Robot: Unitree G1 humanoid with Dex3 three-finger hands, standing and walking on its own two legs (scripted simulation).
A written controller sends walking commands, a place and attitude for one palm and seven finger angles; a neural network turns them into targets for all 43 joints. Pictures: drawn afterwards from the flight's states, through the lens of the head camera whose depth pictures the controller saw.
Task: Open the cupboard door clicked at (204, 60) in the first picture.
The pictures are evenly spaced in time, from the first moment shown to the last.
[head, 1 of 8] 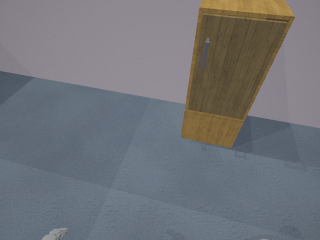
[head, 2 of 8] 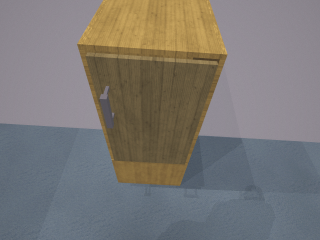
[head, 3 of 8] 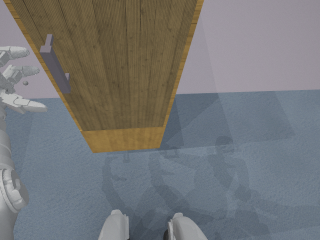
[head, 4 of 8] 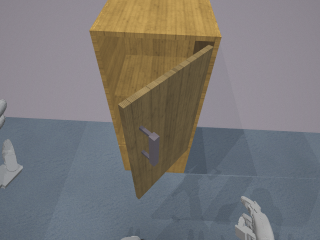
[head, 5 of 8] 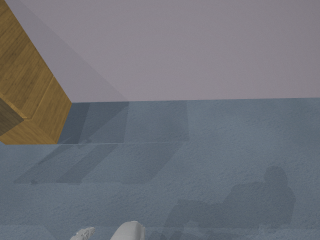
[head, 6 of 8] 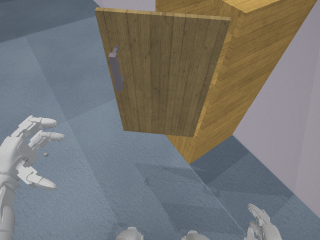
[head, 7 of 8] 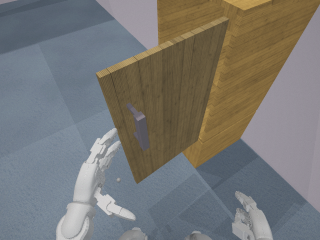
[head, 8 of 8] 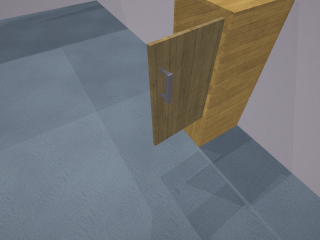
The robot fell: no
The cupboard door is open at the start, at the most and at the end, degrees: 0 94 94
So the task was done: yes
